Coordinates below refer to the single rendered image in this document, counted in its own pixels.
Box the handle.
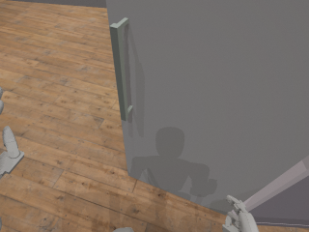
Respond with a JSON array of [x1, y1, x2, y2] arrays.
[[109, 17, 133, 121]]

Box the fridge door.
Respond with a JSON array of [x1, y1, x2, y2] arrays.
[[105, 0, 309, 216]]

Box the left robot hand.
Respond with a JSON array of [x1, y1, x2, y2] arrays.
[[0, 87, 25, 179]]

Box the right robot hand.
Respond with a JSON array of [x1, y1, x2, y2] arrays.
[[222, 194, 259, 232]]

